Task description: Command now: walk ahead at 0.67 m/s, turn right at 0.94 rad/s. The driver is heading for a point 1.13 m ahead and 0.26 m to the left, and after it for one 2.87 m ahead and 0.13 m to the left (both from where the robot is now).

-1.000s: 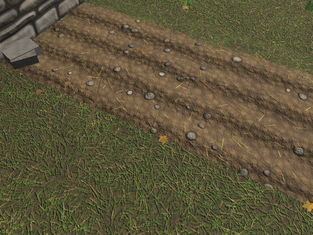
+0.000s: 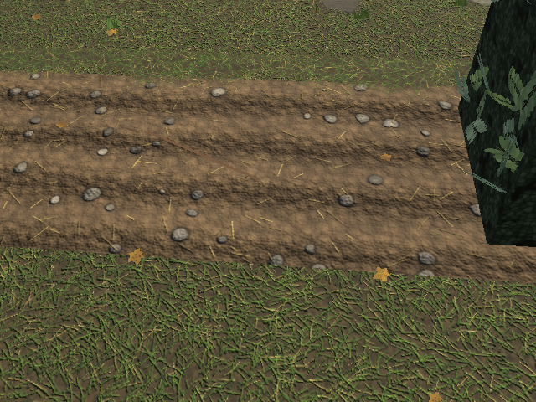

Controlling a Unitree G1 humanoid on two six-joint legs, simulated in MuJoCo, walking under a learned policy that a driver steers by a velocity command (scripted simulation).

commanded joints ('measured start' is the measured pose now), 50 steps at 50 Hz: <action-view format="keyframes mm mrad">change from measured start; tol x64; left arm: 1 8 267 75 -73 -50 105 34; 50 -27 63 -6 132 -2 -21 65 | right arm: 1 -209 -143 -52 -135 30 28 41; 21 -389 -76 -36 -110 8 10 64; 28 557 -288 -89 232 -4 -2 28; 50 -12 -1 -17 -44 14 69 62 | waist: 1 34 -61 41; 50 -25 -107 48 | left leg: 1 -251 -30 7 -69 119 -46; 13 -650 -8 -46 -146 258 46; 29 1402 284 -417 -283 1116 475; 31 1010 271 -677 -587 183 517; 36 -239 1 -331 -814 351 326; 41 13 -126 -237 -177 759 186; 43 -171 -218 -149 542 -198 172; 50 -308 41 -55 437 41 153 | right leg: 1 64 -211 390 -297 -56 -163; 20 146 -160 110 -214 314 -71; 25 216 -140 2 633 1076 2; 27 -531 75 -122 1498 -300 27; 32 -996 -148 91 1152 -156 77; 41 383 -31 -98 214 214 114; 44 408 -540 969 -278 -479 -20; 50 -31 -355 172 -271 -54 16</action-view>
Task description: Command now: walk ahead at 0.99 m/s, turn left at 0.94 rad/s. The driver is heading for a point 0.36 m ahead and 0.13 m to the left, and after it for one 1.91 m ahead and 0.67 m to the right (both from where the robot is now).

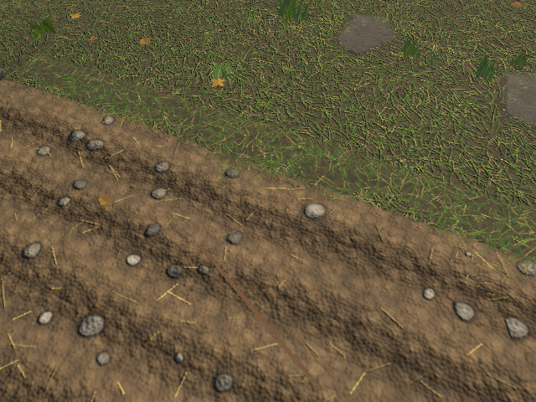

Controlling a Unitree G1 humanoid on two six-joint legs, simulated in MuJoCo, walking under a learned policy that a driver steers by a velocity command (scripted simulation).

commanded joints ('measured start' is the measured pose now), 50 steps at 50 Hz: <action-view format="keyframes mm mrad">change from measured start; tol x64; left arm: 1 93 51 11 23 -27 -33 -10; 50 -66 233 107 -362 -61 117 41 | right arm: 1 -89 74 42 -134 -8 19 22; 50 -212 4 17 -68 34 20 -67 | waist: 1 11 -133 80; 50 2 -150 -189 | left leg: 1 -247 117 -45 -74 87 -6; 15 1123 478 -586 -771 1129 285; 36 497 215 232 -662 1013 -22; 39 -150 -186 -44 103 -379 -174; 50 28 -85 -142 -565 2 -210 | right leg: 1 104 -222 192 -416 102 -66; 12 250 -209 -144 86 1278 -75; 15 -334 98 173 1089 -300 -51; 36 -69 61 -60 -1 195 -118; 38 259 -118 341 -70 971 -275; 50 48 -45 530 -241 280 -220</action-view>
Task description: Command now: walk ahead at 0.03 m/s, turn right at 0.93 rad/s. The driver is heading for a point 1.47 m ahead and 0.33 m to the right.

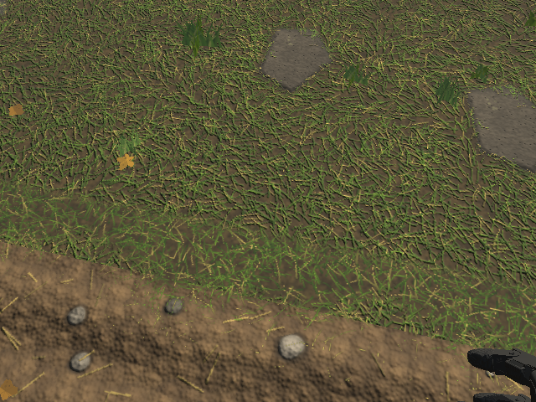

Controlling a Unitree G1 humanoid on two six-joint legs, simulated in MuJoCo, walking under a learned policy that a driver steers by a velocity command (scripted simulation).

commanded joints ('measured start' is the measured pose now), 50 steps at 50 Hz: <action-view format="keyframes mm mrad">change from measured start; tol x32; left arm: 1 -36 164 51 -104 -2 8 21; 50 -137 111 11 -8 34 -14 8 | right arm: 1 61 -83 -28 -26 7 -1 -8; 50 221 -110 -46 -95 18 55 31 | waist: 1 -33 -109 -236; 8 -51 -194 -209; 11 20 288 -189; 30 -35 167 -180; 33 -47 -352 -229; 50 -20 -107 -111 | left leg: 1 55 -43 43 -96 80 -18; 8 265 -21 45 -468 179 37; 11 408 422 -412 -648 275 304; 30 450 363 261 -481 490 219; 32 227 266 368 -215 289 90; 33 -110 141 397 112 -314 -5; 35 -143 128 199 338 -249 -6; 50 31 148 241 1 -76 5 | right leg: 1 171 -209 313 -112 4 -102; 10 -106 27 183 286 -522 41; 16 -294 -126 -65 824 -275 156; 29 -3 -194 -223 233 -271 115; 33 559 -501 251 -2 665 -129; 50 278 -501 -111 -113 191 -159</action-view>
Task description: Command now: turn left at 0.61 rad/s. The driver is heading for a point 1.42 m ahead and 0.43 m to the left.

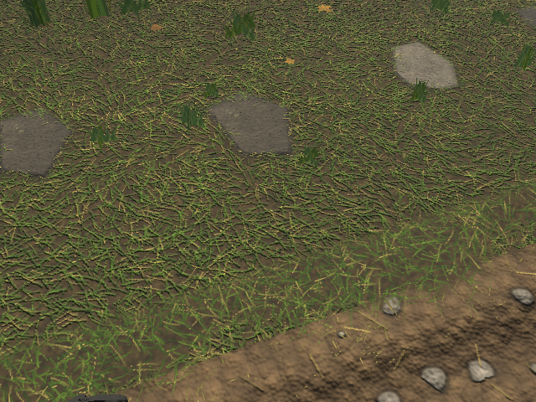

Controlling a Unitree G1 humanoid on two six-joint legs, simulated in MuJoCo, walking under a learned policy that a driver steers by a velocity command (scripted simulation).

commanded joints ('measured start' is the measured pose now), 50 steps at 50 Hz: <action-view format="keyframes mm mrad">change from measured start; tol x32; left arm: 1 -3 205 75 -45 -8 -9 4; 50 33 154 54 -44 -63 -29 -19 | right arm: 1 -62 -88 -23 -115 2 -9 11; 50 31 -253 -66 -149 -49 -43 -47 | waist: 1 52 -127 -71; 8 -32 360 -172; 31 52 177 -164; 34 -22 -314 -125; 50 27 180 -119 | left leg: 1 -46 21 14 -45 -22 22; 6 233 -55 32 -420 287 129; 8 486 311 -640 -529 892 454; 30 328 12 -631 -395 600 234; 34 -70 -256 -302 111 -311 60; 39 -93 -160 -228 298 -76 -19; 50 460 164 -354 -553 442 208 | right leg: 1 123 -337 186 -136 425 -199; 5 114 -319 75 9 443 -101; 9 -527 29 214 786 -424 117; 31 -44 84 279 -106 160 75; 34 136 -339 786 -180 585 -237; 47 93 -110 569 -109 397 -154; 50 -290 71 333 137 -50 14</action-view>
